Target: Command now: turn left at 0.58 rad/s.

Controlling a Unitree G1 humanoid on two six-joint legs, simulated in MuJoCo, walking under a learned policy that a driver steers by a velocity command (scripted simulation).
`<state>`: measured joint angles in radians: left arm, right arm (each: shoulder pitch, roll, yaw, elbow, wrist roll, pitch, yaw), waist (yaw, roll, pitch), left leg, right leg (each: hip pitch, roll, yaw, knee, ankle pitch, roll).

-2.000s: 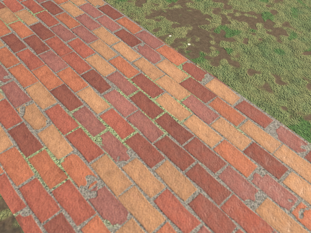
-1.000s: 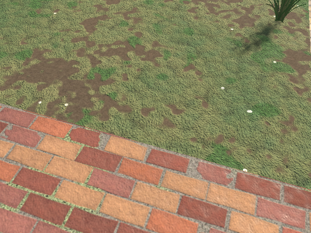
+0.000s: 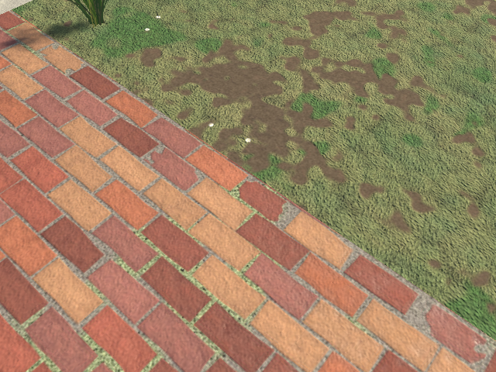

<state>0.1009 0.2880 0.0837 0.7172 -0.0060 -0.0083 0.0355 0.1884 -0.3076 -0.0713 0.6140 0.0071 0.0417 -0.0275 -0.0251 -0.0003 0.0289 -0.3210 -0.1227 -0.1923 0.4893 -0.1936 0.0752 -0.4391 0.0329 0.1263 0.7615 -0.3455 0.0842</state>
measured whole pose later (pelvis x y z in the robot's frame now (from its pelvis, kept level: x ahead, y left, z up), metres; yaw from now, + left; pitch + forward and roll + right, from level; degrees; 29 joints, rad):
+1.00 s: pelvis -0.01 +0.02 +0.00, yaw +36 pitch +2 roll -2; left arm 0.09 0.31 0.07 0.70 -0.01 -0.01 0.01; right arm 0.18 -0.32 -0.06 0.58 0.01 0.04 -0.02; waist -0.02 0.00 0.05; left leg -0.31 -0.11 -0.22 0.51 -0.22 0.05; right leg -0.39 0.04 0.10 0.71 -0.37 0.07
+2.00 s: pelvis +0.11 +0.19 -0.03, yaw +44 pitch +3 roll +0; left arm 0.06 0.27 0.03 0.66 -0.03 -0.06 -0.09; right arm 0.41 -0.30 -0.05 0.78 0.00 -0.04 -0.03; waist -0.06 -0.01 0.05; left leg 0.18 0.01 0.19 0.31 -0.49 0.00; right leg -0.57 0.03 -0.08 0.58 -0.07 -0.09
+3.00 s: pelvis +0.56 +0.50 -0.01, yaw +27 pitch +2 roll +1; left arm 0.02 0.26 0.02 0.61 0.01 -0.09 -0.03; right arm 0.44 -0.31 -0.05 0.84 0.02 -0.06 0.00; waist -0.09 0.01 0.03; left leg -0.13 0.01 -0.07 0.70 -0.46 0.00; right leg -0.45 -0.01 -0.01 0.55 -0.12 -0.03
